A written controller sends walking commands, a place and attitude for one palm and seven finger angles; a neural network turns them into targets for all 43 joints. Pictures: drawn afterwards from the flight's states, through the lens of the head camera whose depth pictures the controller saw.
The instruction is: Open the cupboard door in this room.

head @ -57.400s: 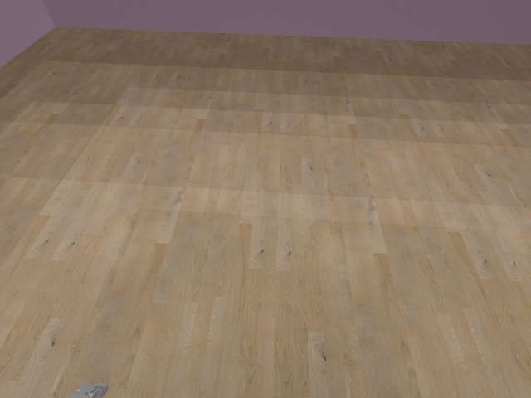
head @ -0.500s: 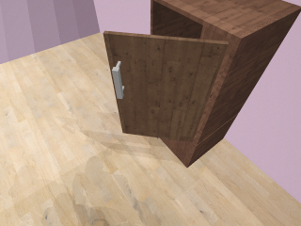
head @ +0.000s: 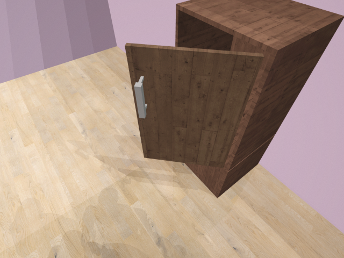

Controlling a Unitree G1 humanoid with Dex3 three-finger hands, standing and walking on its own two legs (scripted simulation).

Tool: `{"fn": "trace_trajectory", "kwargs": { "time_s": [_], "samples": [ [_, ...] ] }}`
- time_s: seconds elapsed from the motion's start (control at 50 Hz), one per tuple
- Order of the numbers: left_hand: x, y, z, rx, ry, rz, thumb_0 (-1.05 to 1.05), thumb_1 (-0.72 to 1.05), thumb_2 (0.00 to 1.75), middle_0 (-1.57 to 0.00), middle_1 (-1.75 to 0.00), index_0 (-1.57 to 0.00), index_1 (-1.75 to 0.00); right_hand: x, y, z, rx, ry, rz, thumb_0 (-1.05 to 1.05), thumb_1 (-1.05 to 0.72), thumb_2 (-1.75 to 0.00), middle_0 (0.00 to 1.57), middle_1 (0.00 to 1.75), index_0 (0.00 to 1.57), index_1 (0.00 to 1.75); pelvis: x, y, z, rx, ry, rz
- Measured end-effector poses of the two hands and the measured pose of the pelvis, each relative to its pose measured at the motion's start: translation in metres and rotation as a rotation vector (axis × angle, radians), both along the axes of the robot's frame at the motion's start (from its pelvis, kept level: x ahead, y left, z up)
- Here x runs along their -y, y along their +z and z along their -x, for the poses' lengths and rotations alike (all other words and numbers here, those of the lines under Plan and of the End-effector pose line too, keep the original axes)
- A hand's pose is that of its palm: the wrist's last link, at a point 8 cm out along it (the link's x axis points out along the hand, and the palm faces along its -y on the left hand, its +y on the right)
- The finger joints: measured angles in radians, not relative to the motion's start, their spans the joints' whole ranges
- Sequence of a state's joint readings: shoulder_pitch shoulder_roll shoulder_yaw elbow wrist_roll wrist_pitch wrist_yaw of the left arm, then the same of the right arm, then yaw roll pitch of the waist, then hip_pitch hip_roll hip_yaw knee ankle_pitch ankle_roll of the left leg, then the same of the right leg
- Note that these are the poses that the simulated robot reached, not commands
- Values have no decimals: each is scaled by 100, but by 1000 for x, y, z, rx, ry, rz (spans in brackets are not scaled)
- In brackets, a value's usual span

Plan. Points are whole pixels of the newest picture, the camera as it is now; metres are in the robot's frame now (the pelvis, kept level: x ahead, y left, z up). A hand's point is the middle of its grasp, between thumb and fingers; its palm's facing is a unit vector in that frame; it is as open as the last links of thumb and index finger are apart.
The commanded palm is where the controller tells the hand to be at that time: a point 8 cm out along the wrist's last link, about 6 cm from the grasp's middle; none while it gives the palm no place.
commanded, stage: shuffle to correct the standing spot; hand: left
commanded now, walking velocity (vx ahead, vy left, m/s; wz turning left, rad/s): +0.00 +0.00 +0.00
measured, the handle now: (142, 97) +0.60 +0.14 +0.01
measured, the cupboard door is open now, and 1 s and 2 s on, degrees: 44 44 44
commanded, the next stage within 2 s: come to a stop and stand still in 0.16 s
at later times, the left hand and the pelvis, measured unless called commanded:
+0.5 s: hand out of the picture +0.01 +0.17 -0.19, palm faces +0.00 -0.99 -0.17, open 7.3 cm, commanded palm none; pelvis +0.05 +0.00 -0.01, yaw -4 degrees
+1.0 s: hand out of the picture +0.13 +0.16 -0.16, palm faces -0.07 -0.97 -0.24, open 7.3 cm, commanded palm none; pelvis +0.04 -0.02 +0.00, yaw -4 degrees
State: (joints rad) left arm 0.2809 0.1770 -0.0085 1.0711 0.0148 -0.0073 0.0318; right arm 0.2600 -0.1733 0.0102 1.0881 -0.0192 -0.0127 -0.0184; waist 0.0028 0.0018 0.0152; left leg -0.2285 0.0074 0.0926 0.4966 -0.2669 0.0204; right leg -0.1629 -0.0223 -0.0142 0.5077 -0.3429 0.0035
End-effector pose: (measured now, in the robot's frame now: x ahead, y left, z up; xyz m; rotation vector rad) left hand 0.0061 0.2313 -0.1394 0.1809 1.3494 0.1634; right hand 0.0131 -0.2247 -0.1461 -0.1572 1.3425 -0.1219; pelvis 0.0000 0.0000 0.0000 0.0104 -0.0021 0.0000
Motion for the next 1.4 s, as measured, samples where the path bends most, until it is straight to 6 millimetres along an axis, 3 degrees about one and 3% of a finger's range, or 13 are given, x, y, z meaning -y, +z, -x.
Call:
{"fn": "trace_trajectory", "kwargs": {
  "time_s": [0.16, 0.3, 0.36, 0.46, 0.56, 0.7, 0.76, 0.86, 1.04, 1.26, 1.4],
  "samples": [
    [9, -6, 10, -48, 2, 33, 0, 91, 90, -20, -30, -20, -30, 2, -1, 2, -21, -10, 1, 1, -91, -90, 20, 30, 19, 30, 2, -2, -4, -3, -14, -2],
    [18, -11, 11, -100, 8, 45, 0, 91, 90, -20, -30, -20, -30, 12, -9, -3, -40, -45, -1, 1, -91, -90, 20, 30, 20, 30, 9, -10, -23, -22, -37, 5],
    [20, -14, 9, -109, 29, 45, 0, 91, 90, -20, -30, -20, -30, 14, -9, -15, -52, -37, 14, 1, -91, -90, 20, 30, 19, 30, 9, -12, -34, -26, -32, 17],
    [18, -19, 5, -163, 34, 61, 0, 91, 90, -20, -30, -20, -30, 9, -1, -54, 7, -42, 49, 1, -91, -90, 20, 30, 19, 30, 1, -11, -50, -13, -53, 19],
    [11, -11, -31, -139, 0, 48, 0, 91, 90, -20, -30, -20, -30, 4, 11, -77, 70, -59, 60, 0, -92, -90, 20, 30, 19, 30, -3, -1, -55, -12, -69, 18],
    [8, -1, -95, 41, -47, -4, 0, 91, 90, -20, -30, -20, -30, 16, 3, -80, 63, -50, 34, 0, -93, -90, 20, 30, 20, 30, 10, -2, -49, -15, -63, 7],
    [12, -1, -109, 95, -73, -36, 0, 91, 90, -20, -30, -20, -30, 26, -7, -78, 67, -71, 14, 0, -92, -90, 20, 30, 20, 30, 19, -9, -48, -15, -73, -3],
    [20, 4, -118, 163, -116, -42, 0, 91, 90, -20, -30, -20, -30, 34, -5, -79, 136, -101, 7, 1, -91, -90, 20, 30, 19, 30, 21, -11, -43, 6, -68, 22],
    [28, 16, -120, 203, -140, -7, 0, 91, 90, -20, -30, -21, -30, 26, 4, -53, 148, -83, -8, 0, -92, -90, 20, 30, 19, 30, 20, -1, -35, 24, -77, 5],
    [22, 11, -80, 69, -126, -5, 0, 91, 90, -20, -30, -21, -30, 23, 2, 6, -31, -95, -16, 1, -91, -90, 20, 30, 19, 30, 22, 4, -34, 11, -82, 0],
    [20, 6, -60, -17, -104, -3, 1, 91, 90, -20, -30, -21, -30, 18, 3, 22, -112, -104, -18, 1, -91, -90, 20, 30, 19, 30, 22, 4, -41, 6, -82, 1]
  ]
}}
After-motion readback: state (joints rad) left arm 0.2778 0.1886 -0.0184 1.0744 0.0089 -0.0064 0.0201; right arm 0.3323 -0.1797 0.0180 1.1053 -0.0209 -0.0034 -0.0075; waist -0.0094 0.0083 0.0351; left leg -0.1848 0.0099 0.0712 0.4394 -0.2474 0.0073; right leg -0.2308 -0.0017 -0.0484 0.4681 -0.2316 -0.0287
